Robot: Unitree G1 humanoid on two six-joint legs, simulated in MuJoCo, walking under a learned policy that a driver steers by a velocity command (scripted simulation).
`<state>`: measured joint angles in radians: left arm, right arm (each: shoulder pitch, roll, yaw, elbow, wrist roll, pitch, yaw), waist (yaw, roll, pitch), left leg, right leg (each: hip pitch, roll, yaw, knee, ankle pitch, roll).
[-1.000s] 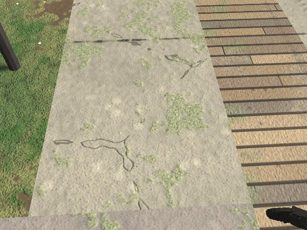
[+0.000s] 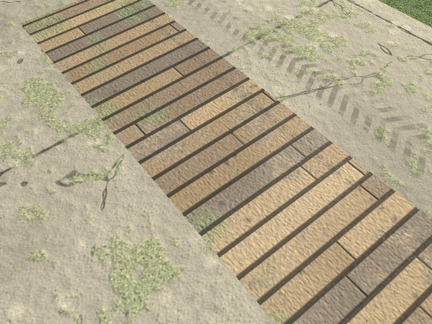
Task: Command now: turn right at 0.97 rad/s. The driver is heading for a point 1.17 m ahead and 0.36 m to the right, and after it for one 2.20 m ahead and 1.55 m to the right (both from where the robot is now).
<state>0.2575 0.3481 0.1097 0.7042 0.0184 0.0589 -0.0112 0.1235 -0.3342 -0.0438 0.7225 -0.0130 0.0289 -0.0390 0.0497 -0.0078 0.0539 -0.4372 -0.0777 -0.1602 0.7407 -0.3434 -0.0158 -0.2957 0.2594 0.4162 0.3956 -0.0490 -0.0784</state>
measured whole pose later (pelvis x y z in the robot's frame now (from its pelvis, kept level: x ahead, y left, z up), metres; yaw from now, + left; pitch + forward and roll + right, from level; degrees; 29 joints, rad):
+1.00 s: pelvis +0.05 +0.00 +0.01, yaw -33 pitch +1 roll +0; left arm 0.27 0.26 0.02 0.77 0.04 -0.03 0.01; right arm 0.34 -0.30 -0.07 0.77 -0.02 0.05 0.07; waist -0.02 0.00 -0.04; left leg -0.49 0.02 -0.01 0.94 -0.26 0.01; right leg -0.05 0.02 -0.11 0.25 -0.22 -0.05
